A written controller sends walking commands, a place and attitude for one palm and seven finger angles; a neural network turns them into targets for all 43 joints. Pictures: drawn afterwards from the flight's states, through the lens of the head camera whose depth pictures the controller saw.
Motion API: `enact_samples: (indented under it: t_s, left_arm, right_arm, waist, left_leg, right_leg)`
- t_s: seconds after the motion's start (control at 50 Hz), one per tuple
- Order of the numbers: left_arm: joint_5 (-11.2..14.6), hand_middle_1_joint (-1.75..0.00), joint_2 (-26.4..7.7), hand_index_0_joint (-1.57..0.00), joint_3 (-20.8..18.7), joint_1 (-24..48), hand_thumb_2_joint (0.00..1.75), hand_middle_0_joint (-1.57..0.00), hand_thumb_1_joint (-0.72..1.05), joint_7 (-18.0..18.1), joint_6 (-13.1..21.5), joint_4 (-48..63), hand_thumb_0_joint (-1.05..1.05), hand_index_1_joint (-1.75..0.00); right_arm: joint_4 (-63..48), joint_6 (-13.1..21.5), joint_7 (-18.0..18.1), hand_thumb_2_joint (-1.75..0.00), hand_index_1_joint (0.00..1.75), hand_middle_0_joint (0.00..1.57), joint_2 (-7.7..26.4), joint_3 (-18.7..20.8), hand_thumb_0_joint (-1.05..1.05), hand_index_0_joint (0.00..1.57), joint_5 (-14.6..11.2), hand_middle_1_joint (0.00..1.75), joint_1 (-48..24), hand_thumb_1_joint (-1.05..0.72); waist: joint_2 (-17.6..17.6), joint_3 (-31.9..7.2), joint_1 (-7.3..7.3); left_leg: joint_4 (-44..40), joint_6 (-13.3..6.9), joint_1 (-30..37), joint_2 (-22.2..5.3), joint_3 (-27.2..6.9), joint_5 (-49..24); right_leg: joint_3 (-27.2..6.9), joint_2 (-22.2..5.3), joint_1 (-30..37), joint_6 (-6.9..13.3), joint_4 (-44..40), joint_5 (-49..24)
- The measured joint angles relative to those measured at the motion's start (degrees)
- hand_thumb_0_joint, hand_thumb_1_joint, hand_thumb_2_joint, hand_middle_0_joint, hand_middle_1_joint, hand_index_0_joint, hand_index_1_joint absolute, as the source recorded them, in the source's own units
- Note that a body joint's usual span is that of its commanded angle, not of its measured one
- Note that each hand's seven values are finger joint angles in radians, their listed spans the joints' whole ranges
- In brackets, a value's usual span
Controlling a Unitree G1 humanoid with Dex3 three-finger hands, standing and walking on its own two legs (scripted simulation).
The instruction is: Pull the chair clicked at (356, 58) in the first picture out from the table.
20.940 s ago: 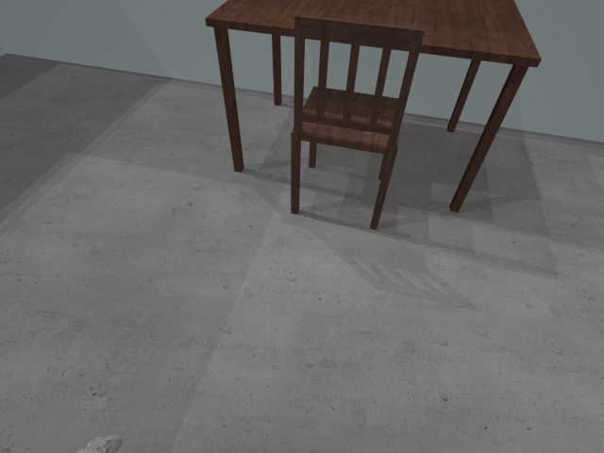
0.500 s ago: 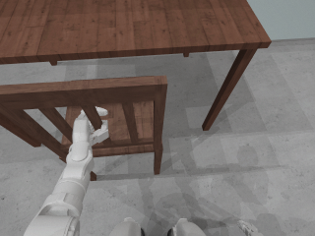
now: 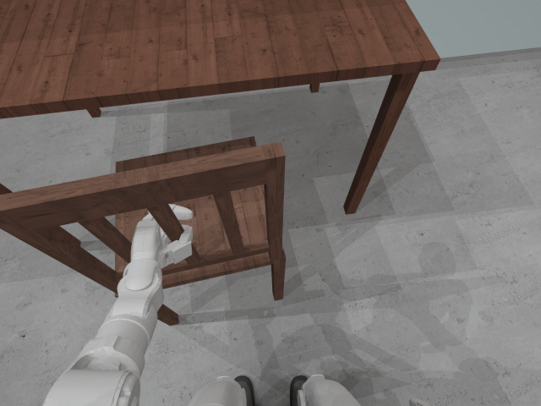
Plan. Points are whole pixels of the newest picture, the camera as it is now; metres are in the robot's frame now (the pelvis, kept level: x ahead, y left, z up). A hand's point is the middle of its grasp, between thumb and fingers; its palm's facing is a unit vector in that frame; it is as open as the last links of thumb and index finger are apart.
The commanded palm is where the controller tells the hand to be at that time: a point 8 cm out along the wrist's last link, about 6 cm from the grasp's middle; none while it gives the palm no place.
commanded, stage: step backward, pulling the chair out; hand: left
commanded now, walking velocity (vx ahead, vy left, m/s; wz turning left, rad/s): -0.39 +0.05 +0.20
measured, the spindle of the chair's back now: (177, 235) +0.39 +0.17 -0.09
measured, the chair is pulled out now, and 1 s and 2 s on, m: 0.10 0.20 0.20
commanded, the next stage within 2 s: none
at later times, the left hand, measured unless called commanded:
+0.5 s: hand (204, 278) +0.30 +0.11 -0.06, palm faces +0.01 -0.99 -0.17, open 5.3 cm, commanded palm +0.29 +0.16 -0.06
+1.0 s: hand (203, 299) +0.27 +0.11 -0.06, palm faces +0.00 -0.98 -0.18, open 5.4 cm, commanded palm +0.26 +0.16 -0.05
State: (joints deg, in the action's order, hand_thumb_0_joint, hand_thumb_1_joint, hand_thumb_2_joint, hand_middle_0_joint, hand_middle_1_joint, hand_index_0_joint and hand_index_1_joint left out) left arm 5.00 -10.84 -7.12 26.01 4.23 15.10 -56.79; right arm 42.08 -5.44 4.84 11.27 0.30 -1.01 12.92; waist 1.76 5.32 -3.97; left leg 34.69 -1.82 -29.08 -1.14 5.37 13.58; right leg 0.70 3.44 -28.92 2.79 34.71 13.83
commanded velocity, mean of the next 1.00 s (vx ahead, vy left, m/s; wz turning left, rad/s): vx -0.38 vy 0.01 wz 0.12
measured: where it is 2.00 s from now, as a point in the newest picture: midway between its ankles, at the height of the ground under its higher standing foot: outside the picture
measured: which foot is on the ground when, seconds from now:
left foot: down 0.00-0.10, up 0.12-0.26, down 0.28-1.00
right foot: down 0.00-1.00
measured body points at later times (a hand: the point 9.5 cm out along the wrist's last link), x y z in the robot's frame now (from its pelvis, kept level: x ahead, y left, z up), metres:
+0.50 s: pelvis -0.06 -0.01 +0.00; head +0.04 -0.02 +0.44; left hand +0.30 +0.16 -0.05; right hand +0.03 -0.29 -0.13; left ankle -0.06 +0.08 -0.72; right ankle +0.03 -0.08 -0.72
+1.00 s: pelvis -0.09 -0.01 +0.00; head +0.01 -0.02 +0.44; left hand +0.27 +0.16 -0.05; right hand +0.01 -0.29 -0.13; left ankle -0.12 +0.10 -0.72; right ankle +0.03 -0.08 -0.72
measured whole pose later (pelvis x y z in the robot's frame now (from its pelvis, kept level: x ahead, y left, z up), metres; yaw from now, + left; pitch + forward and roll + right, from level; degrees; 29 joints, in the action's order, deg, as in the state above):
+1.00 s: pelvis -0.09 -0.01 +0.00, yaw +5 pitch +9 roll +2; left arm 3.9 -8.7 2.5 29.1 7.2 10.1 -55.1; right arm 40.0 -6.5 7.0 16.5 0.3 -3.9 11.0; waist -0.5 4.3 -4.8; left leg 32.8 -0.8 -24.3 3.6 -0.6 17.2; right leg 2.0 0.4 -34.6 1.9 28.0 2.4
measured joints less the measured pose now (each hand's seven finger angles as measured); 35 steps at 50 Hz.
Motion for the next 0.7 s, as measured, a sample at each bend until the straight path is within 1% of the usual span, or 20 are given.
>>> enact_samples:
  t_s: [0.06, 0.1, 0.16, 0.2, 0.24, 0.28, 0.3, 0.32, 0.36, 0.4, 0.44, 0.5, 0.54, 0.56, 0.6, 0.66, 0.7]
  left_arm:
    - [-0.12, -1.03, 0.55, -0.49, 0.49, 0.82, 0.73, -0.28, 0.68, 0.51, 0.35, -2.1, 0.03, -1.45]
    - [-0.82, -1.04, 0.61, -0.49, 1.04, 1.74, 0.73, -0.29, 0.67, 1.23, 0.26, -3.45, 0.03, -1.45]
    - [-1.41, -1.04, 1.08, -0.49, 1.59, 3.38, 0.73, -0.3, 0.66, 2.31, 0.02, -5.3, 0.02, -1.45]
    - [-1.8, -1.05, 1.56, -0.5, 2.04, 4.0, 0.73, -0.3, 0.66, 2.92, -0.47, -5.61, 0.02, -1.45]
    - [-1.89, -1.05, 2.04, -0.5, 3.05, 4.32, 0.73, -0.29, 0.67, 3.36, -1.23, -5.21, 0.01, -1.45]
    - [-1.97, -1.07, 2.5, -0.5, 4.44, 4.73, 0.72, -0.28, 0.67, 3.69, -2.13, -4.53, 0.01, -1.45]
    - [-1.95, -1.07, 2.46, -0.5, 5.23, 5.16, 0.72, -0.28, 0.67, 3.81, -2.59, -4.14, 0.01, -1.45]
    - [-1.83, -1.08, 2.25, -0.5, 5.89, 5.62, 0.72, -0.27, 0.67, 3.95, -3.09, -3.75, 0.01, -1.45]
    - [-1.48, -1.09, 1.75, -0.5, 7.01, 5.97, 0.72, -0.25, 0.68, 4.24, -3.87, -2.86, 0.01, -1.45]
    - [-1.1, -1.1, 1.26, -0.5, 7.9, 5.47, 0.72, -0.24, 0.68, 4.02, -4.36, -1.74, 0.01, -1.45]
    - [-0.75, -1.11, 0.97, -0.5, 8.29, 4.42, 0.72, -0.23, 0.68, 3.37, -4.46, -0.68, 0.01, -1.45]
    - [-0.13, -1.11, 1.21, -0.5, 7.94, 2.8, 0.72, -0.23, 0.68, 2.39, -4.13, -0.11, 0.01, -1.45]
    - [0.25, -1.1, 1.67, -0.5, 7.53, 1.99, 0.73, -0.23, 0.67, 1.96, -3.86, -0.3, 0.01, -1.45]
    - [0.41, -1.1, 1.91, -0.5, 7.22, 1.72, 0.73, -0.23, 0.67, 1.82, -3.73, -0.52, 0.01, -1.45]
    - [0.61, -1.09, 2.25, -0.5, 6.58, 1.68, 0.74, -0.24, 0.66, 1.66, -3.48, -1.33, 0.01, -1.45]
    - [0.53, -1.09, 2.43, -0.5, 6.03, 3.01, 0.76, -0.25, 0.65, 1.87, -3.09, -2.85, 0.02, -1.45]
    - [0.07, -1.09, 2.35, -0.5, 5.53, 4.52, 0.77, -0.26, 0.64, 2.21, -2.82, -3.93, 0.02, -1.45]
  right_arm:
    - [0.75, 0.8, 0.28, -0.9, 0.3, 0.2, 0.38, -0.15, 0.0, 0.2, -0.83, 0.3, -0.91, -0.9]
    - [0.74, 0.98, 0.25, -0.9, 0.3, 0.2, 1.12, -0.09, 0.0, 0.2, -1.52, 0.3, -1.59, -0.9]
    - [0.46, 1.03, -0.02, -0.9, 0.3, 0.2, 3.22, 0.23, 0.0, 0.2, -2.38, 0.3, -2.93, -0.9]
    - [0.22, 1.11, -0.08, -0.9, 0.3, 0.2, 4.85, 0.57, 0.0, 0.2, -2.56, 0.3, -3.62, -0.9]
    - [-0.21, 1.0, 0.02, -0.9, 0.3, 0.2, 6.42, 0.98, 0.0, 0.2, -2.77, 0.3, -3.87, -0.9]
    - [-0.75, 0.67, 0.19, -0.9, 0.3, 0.2, 7.86, 1.28, 0.0, 0.2, -3.11, 0.3, -3.75, -0.91]
    - [-0.77, 0.41, 0.34, -0.9, 0.3, 0.2, 8.09, 1.41, 0.0, 0.2, -3.28, 0.3, -3.94, -0.91]
    - [-0.84, 0.0, 0.46, -0.9, 0.3, 0.2, 7.99, 1.36, 0.0, 0.2, -3.49, 0.3, -4.21, -0.91]
    - [-1.47, -0.76, 0.56, -0.9, 0.3, 0.2, 7.47, 0.84, 0.0, 0.2, -3.87, 0.3, -4.22, -0.91]
    - [-2.22, -0.89, 0.96, -0.9, 0.3, 0.2, 6.71, 0.36, 0.0, 0.2, -3.57, 0.3, -3.68, -0.91]
    - [-2.5, -0.79, 1.23, -0.9, 0.3, 0.2, 5.79, 0.31, 0.0, 0.2, -2.96, 0.3, -3.1, -0.91]
    - [-1.91, -0.77, 1.24, -0.9, 0.3, 0.2, 4.4, 0.31, 0.0, 0.2, -2.18, 0.3, -2.31, -0.91]
    - [-1.08, -0.76, 1.21, -0.9, 0.3, 0.2, 3.45, 0.13, 0.0, 0.2, -2.01, 0.3, -1.68, -0.91]
    - [-0.55, -0.79, 1.19, -0.9, 0.3, 0.2, 3.01, -0.05, 0.0, 0.2, -2.04, 0.3, -1.5, -0.91]
    - [0.33, -0.96, 1.26, -0.9, 0.3, 0.2, 2.24, -0.44, 0.0, 0.2, -2.31, 0.3, -1.34, -0.9]
    - [1.12, -0.71, 0.99, -0.9, 0.3, 0.2, 1.38, -0.96, 0.0, 0.2, -3.16, 0.3, -1.43, -0.9]
    - [1.17, -0.22, 0.47, -0.9, 0.3, 0.2, 1.23, -1.15, 0.0, 0.2, -3.6, 0.3, -1.8, -0.9]
  waist:
    - [0.8, -0.5, 0.27]
    - [0.87, -0.73, 0.02]
    - [0.93, -0.36, -0.42]
    - [0.95, -0.52, -0.65]
    - [1.24, -1.11, -1.0]
    - [1.91, -1.91, -1.32]
    - [1.6, -1.96, -1.6]
    - [0.7, -1.67, -1.59]
    - [-1.14, -1.22, -1.2]
    - [-2.27, -1.23, -1.16]
    - [-2.67, -1.22, -1.1]
    - [-2.16, -0.95, -0.84]
    - [-1.67, -0.85, -0.41]
    - [-1.29, -0.84, -0.14]
    - [-0.38, -1.09, 0.09]
    - [0.48, -1.19, 0.15]
    - [0.6, -0.5, -0.16]
  left_leg:
    - [0.0, 1.09, -0.81, -0.88, -1.45, -0.83]
    - [0.87, 1.59, -1.59, -0.93, -2.6, 0.03]
    - [5.46, 1.81, -2.4, 0.58, -5.33, 7.62]
    - [7.59, 1.92, -1.95, 1.92, -6.43, 9.37]
    - [7.0, 1.9, -0.56, 2.78, -7.1, 8.64]
    - [4.12, 1.63, 1.6, 2.88, -7.72, 6.16]
    - [2.86, 0.4, 1.71, 3.32, -7.88, 5.21]
    - [1.97, -0.27, 1.71, 3.89, -7.65, 4.44]
    - [-0.23, -0.74, 2.2, 4.54, -6.71, 2.91]
    - [-2.17, -0.86, 2.61, 5.1, -5.98, 1.51]
    - [-3.02, -1.01, 2.99, 5.58, -5.27, 0.82]
    - [-2.94, -1.2, 3.75, 6.02, -4.44, 0.91]
    - [-2.19, -1.16, 4.16, 6.22, -4.02, 1.42]
    - [-1.56, -1.06, 4.16, 6.11, -3.88, 1.8]
    - [-0.22, -0.71, 3.51, 5.71, -3.99, 2.45]
    - [2.14, 0.15, 1.59, 5.16, -4.84, 3.83]
    - [5.09, 1.27, 0.36, 4.99, -5.95, 8.9]
  right_leg:
    - [1.45, 0.85, 0.13, 1.05, -1.45, -1.33]
    - [2.39, 1.06, -0.02, 1.6, -1.61, -1.76]
    - [3.32, 1.09, 0.26, 1.87, -2.49, -2.67]
    - [3.57, 0.99, 0.06, 2.01, -3.5, -3.76]
    - [4.05, 0.83, -0.68, 1.95, -4.23, -4.71]
    - [4.93, 0.83, -1.86, 1.66, -4.47, -5.35]
    - [5.18, 0.37, -2.45, 1.38, -4.47, -5.62]
    - [4.94, -0.22, -2.71, 0.77, -4.72, -6.05]
    - [3.92, -0.88, -2.81, -0.72, -5.88, -7.3]
    - [3.1, -1.42, -3.12, -1.34, -6.44, -8.18]
    - [2.04, -1.66, -3.65, -1.47, -5.46, -7.54]
    - [0.41, -1.51, -4.04, -1.2, -2.92, -4.56]
    - [-0.26, -1.46, -3.63, -0.92, -2.68, -6.7]
    - [-0.35, -1.28, -3.57, -0.12, -2.37, -7.36]
    - [-0.13, -0.85, -3.9, 1.2, -1.74, -6.92]
    - [0.9, -0.5, -4.72, 1.83, -1.47, -6.7]
    - [1.74, -0.41, -4.46, 2.15, -2.8, -7.74]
